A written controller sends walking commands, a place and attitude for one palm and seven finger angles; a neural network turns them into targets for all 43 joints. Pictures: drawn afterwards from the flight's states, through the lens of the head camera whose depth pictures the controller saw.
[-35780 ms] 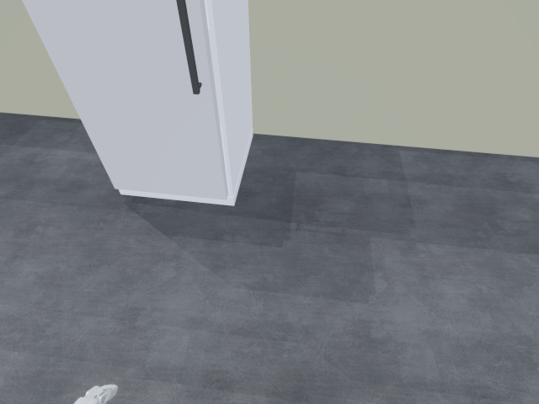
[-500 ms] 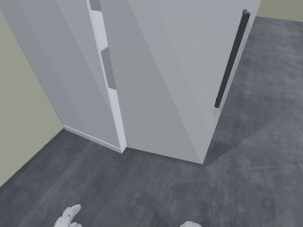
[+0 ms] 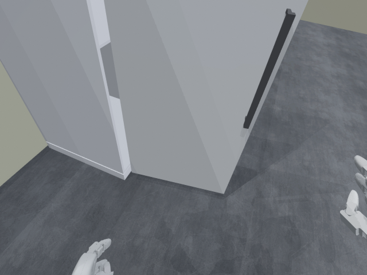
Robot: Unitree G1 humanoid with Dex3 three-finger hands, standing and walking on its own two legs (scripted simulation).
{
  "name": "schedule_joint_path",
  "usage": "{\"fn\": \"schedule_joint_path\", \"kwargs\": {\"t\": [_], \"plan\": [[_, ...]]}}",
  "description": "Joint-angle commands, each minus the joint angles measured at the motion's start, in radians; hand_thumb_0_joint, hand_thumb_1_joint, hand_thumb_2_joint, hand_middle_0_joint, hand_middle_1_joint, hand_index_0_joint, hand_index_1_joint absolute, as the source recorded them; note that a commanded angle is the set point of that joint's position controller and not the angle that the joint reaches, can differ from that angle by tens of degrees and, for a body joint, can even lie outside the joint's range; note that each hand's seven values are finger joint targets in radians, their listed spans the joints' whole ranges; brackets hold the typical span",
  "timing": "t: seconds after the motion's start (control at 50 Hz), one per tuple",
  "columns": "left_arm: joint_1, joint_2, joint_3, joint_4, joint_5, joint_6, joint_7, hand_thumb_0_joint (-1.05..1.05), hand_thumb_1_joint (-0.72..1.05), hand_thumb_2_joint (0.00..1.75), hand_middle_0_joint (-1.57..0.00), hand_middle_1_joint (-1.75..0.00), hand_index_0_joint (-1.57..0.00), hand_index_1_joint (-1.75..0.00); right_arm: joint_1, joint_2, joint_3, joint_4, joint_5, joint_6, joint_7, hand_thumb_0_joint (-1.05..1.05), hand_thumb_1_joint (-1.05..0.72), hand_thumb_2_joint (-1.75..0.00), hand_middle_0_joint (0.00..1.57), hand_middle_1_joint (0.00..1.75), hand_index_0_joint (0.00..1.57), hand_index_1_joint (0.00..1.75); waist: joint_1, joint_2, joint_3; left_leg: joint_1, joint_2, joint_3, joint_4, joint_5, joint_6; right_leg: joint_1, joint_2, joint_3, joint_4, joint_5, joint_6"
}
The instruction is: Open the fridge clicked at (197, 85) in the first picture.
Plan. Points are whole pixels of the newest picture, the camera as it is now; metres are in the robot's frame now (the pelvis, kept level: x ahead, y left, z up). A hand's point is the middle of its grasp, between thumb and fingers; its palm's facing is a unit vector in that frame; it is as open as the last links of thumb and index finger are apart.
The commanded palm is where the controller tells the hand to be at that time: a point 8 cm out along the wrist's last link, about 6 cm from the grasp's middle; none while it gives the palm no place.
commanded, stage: let the arm hang, fingers relaxed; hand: right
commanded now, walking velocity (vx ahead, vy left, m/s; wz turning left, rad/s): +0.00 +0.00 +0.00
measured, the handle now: (263, 78) +0.67 -0.22 +0.11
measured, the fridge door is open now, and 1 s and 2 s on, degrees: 80 80 80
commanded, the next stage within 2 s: look to check the result in 1.02 s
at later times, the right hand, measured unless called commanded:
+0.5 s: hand out of the picture +0.01 -0.24 -0.16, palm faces -0.02 +0.97 -0.23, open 7.2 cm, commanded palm none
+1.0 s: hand out of the picture +0.03 -0.23 -0.17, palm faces -0.04 +0.98 -0.18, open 7.3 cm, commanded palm none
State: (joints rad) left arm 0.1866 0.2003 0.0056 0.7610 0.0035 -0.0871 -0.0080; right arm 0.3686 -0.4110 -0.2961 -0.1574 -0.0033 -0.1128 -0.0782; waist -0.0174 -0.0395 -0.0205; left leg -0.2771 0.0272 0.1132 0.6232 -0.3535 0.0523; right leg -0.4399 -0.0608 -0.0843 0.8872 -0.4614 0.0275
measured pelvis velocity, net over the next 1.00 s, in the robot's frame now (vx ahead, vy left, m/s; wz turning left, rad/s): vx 0.00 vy -0.06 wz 0.03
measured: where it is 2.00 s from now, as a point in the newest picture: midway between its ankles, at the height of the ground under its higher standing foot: outside the picture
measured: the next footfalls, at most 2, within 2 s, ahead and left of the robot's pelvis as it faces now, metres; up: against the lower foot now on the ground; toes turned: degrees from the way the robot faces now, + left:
none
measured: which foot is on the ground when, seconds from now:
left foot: down 0.00-1.00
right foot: down 0.00-1.00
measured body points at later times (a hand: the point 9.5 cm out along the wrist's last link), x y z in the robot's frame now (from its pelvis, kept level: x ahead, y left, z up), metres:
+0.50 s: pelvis +0.00 -0.03 +0.01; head +0.03 -0.04 +0.46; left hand +0.03 +0.21 -0.14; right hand +0.01 -0.29 -0.14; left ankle -0.01 +0.08 -0.73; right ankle +0.01 -0.13 -0.73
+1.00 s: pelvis +0.00 -0.06 +0.02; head +0.02 -0.06 +0.46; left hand +0.00 +0.17 -0.14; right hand +0.03 -0.28 -0.15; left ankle -0.01 +0.08 -0.73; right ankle +0.01 -0.13 -0.73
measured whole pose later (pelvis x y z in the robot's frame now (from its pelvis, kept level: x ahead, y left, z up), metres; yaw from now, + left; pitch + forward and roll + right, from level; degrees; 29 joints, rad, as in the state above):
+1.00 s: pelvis +0.00 -0.06 +0.02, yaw +2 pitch -1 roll +0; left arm 0.24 0.15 0.00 1.13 0.02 0.00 0.02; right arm 0.20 -0.17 0.00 1.13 -0.01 0.01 -0.03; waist 0.01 0.02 0.06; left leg -0.15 0.06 0.07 0.39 -0.23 -0.03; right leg -0.19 -0.01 -0.16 0.41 -0.21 -0.05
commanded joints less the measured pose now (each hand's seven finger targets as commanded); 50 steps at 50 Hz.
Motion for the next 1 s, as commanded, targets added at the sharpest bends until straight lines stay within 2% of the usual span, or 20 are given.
{"fn": "schedule_joint_path", "kwargs": {"t": [0.0,0.02,0.04,0.06,0.08,0.1,0.12,0.14,0.16,0.2,0.24,0.28,0.3,0.36,0.38,0.48,0.6,0.66,0.82,0.98], "plan": [[0.001,0.122,0.046,-0.075,0.011,0.074,-0.011,0.00,0.90,0.90,-0.20,-0.30,-0.20,-0.30,-0.038,0.038,0.200,0.427,-0.024,0.105,0.065,0.00,-0.90,-0.90,0.20,0.30,0.20,0.30,0.048,0.305,-0.034,0.107,0.192,-0.121,-0.007,0.919,0.056,0.002,0.039,-0.041,-0.148,0.095,-0.009],[0.013,0.130,0.047,-0.072,0.018,0.084,-0.009,0.00,0.90,0.90,-0.20,-0.30,-0.20,-0.30,-0.058,0.032,0.211,0.485,-0.024,0.106,0.060,0.00,-0.90,-0.90,0.20,0.30,0.20,0.30,0.046,0.325,-0.035,0.102,0.190,-0.122,-0.008,0.907,0.041,0.055,0.038,-0.025,-0.215,0.171,-0.021],[0.020,0.141,0.049,-0.063,0.026,0.090,-0.005,0.00,0.90,0.90,-0.20,-0.30,-0.20,-0.30,-0.071,0.034,0.221,0.549,-0.026,0.108,0.058,0.00,-0.90,-0.90,0.20,0.30,0.20,0.30,0.046,0.334,-0.047,0.064,0.172,-0.124,-0.011,0.819,0.013,0.141,0.019,0.011,-0.269,0.345,-0.036],[0.019,0.162,0.053,-0.053,0.032,0.092,0.000,0.00,0.90,0.90,-0.20,-0.30,-0.20,-0.30,-0.074,0.042,0.229,0.605,-0.029,0.112,0.056,0.00,-0.90,-0.90,0.20,0.30,0.20,0.30,0.040,0.299,-0.059,0.022,0.146,-0.117,-0.014,0.669,-0.019,0.211,-0.025,0.072,-0.286,0.513,-0.056],[0.005,0.180,0.054,-0.040,0.036,0.094,0.007,0.00,0.90,0.90,-0.20,-0.30,-0.20,-0.30,-0.076,0.050,0.236,0.655,-0.030,0.118,0.054,0.00,-0.90,-0.90,0.20,0.30,0.20,0.30,0.027,0.248,-0.057,-0.003,0.116,-0.110,-0.047,0.490,-0.040,0.238,-0.071,0.105,-0.297,0.559,-0.072],[-0.020,0.187,0.047,-0.025,0.036,0.098,0.008,0.00,0.90,0.90,-0.20,-0.30,-0.20,-0.30,-0.102,0.053,0.248,0.705,-0.032,0.123,0.052,0.00,-0.90,-0.90,0.20,0.30,0.20,0.30,0.021,0.204,-0.040,-0.003,0.088,-0.115,-0.090,0.290,-0.045,0.217,-0.093,0.125,-0.338,0.499,-0.076],[-0.047,0.175,0.039,-0.007,0.038,0.098,0.013,0.00,0.90,0.90,-0.20,-0.30,-0.20,-0.30,-0.116,0.061,0.250,0.747,-0.029,0.126,0.054,0.00,-0.90,-0.90,0.20,0.30,0.20,0.30,0.013,0.118,0.015,-0.005,0.086,-0.120,-0.131,0.209,-0.049,0.178,-0.089,0.115,-0.363,0.449,-0.075],[-0.055,0.158,0.033,0.016,0.039,0.097,0.015,0.00,0.90,0.90,-0.20,-0.30,-0.20,-0.30,-0.130,0.050,0.247,0.798,-0.026,0.126,0.057,0.00,-0.90,-0.90,0.20,0.30,0.20,0.30,0.015,-0.008,0.032,0.013,0.091,-0.124,-0.133,0.232,-0.046,0.173,-0.075,0.106,-0.387,0.459,-0.068],[-0.052,0.143,0.026,0.042,0.039,0.098,0.019,0.00,0.90,0.90,-0.20,-0.30,-0.20,-0.30,-0.134,0.050,0.249,0.848,-0.021,0.122,0.057,0.00,-0.90,-0.90,0.20,0.30,0.20,0.30,0.015,-0.095,0.026,0.047,0.088,-0.131,-0.139,0.259,-0.040,0.182,-0.069,0.094,-0.406,0.472,-0.062],[-0.040,0.136,0.019,0.083,0.034,0.095,0.027,0.00,0.90,0.90,-0.20,-0.30,-0.20,-0.30,-0.110,0.055,0.256,0.935,-0.017,0.116,0.058,0.00,-0.90,-0.90,0.20,0.30,0.20,0.30,0.010,-0.163,0.003,0.096,0.084,-0.130,-0.173,0.277,-0.034,0.210,-0.069,0.086,-0.423,0.486,-0.056],[-0.016,0.109,0.026,0.107,0.038,0.091,0.034,0.00,0.90,0.90,-0.20,-0.30,-0.20,-0.30,-0.084,0.100,0.241,0.983,-0.018,0.112,0.054,0.00,-0.90,-0.90,0.20,0.30,0.20,0.30,0.012,-0.223,-0.066,0.140,0.091,-0.121,-0.204,0.298,-0.022,0.251,-0.065,0.073,-0.424,0.455,-0.059],[0.001,0.109,0.023,0.139,0.032,0.092,0.035,0.00,0.90,0.90,-0.20,-0.30,-0.20,-0.30,-0.096,0.089,0.254,1.033,-0.014,0.108,0.057,0.00,-0.90,-0.90,0.20,0.30,0.20,0.30,0.016,-0.195,-0.086,0.161,0.094,-0.118,-0.229,0.304,-0.020,0.268,-0.068,0.073,-0.439,0.436,-0.056],[0.009,0.115,0.026,0.145,0.028,0.095,0.036,0.00,0.90,0.90,-0.20,-0.30,-0.20,-0.30,-0.110,0.089,0.257,1.047,-0.016,0.108,0.057,0.00,-0.90,-0.90,0.20,0.30,0.20,0.30,0.020,-0.111,-0.070,0.151,0.091,-0.111,-0.245,0.297,-0.021,0.274,-0.077,0.083,-0.442,0.432,-0.056],[0.020,0.126,0.026,0.182,0.025,0.100,0.036,0.00,0.90,0.90,-0.20,-0.30,-0.20,-0.30,-0.136,0.097,0.272,1.105,-0.015,0.111,0.061,0.00,-0.90,-0.90,0.20,0.30,0.20,0.30,0.026,-0.010,0.003,0.104,0.089,-0.107,-0.290,0.211,-0.025,0.261,-0.084,0.095,-0.499,0.341,-0.057],[0.024,0.126,0.025,0.194,0.025,0.101,0.036,0.00,0.90,0.90,-0.20,-0.30,-0.20,-0.30,-0.138,0.100,0.275,1.125,-0.015,0.112,0.061,0.00,-0.90,-0.90,0.20,0.30,0.20,0.30,0.026,0.010,0.032,0.089,0.088,-0.106,-0.303,0.175,-0.026,0.251,-0.084,0.099,-0.520,0.309,-0.058],[0.053,0.119,0.019,0.249,0.023,0.096,0.033,0.00,0.90,0.90,-0.20,-0.30,-0.20,-0.30,-0.129,0.107,0.287,1.190,-0.013,0.110,0.058,0.00,-0.90,-0.90,0.20,0.30,0.20,0.30,0.025,0.071,0.053,0.077,0.091,-0.114,-0.321,0.149,-0.032,0.270,-0.083,0.093,-0.560,0.296,-0.060],[0.074,0.100,0.016,0.299,0.022,0.090,0.033,0.00,0.90,0.90,-0.20,-0.30,-0.20,-0.30,-0.116,0.113,0.288,1.229,-0.015,0.107,0.051,0.00,-0.90,-0.90,0.20,0.30,0.20,0.30,0.021,0.085,0.038,0.081,0.096,-0.111,-0.305,0.184,-0.037,0.298,-0.082,0.084,-0.562,0.370,-0.066],[0.073,0.087,0.013,0.316,0.024,0.089,0.034,0.00,0.90,0.90,-0.20,-0.30,-0.20,-0.30,-0.116,0.128,0.289,1.243,-0.014,0.110,0.050,0.00,-0.90,-0.90,0.20,0.30,0.20,0.30,0.020,0.054,0.069,0.066,0.096,-0.117,-0.303,0.171,-0.039,0.288,-0.079,0.080,-0.575,0.354,-0.066],[0.086,0.066,0.012,0.343,0.023,0.084,0.037,0.00,0.90,0.90,-0.20,-0.30,-0.20,-0.30,-0.110,0.142,0.285,1.259,-0.015,0.110,0.046,0.00,-0.90,-0.90,0.20,0.30,0.20,0.30,0.019,0.005,0.077,0.078,0.095,-0.114,-0.292,0.184,-0.040,0.278,-0.078,0.074,-0.578,0.373,-0.068],[0.097,0.061,0.017,0.348,0.021,0.083,0.040,0.00,0.90,0.90,-0.20,-0.30,-0.20,-0.30,-0.105,0.155,0.283,1.270,-0.016,0.110,0.046,0.00,-0.90,-0.90,0.20,0.30,0.20,0.30,0.022,0.033,0.065,0.075,0.093,-0.108,-0.286,0.194,-0.043,0.292,-0.080,0.075,-0.576,0.380,-0.072]]}}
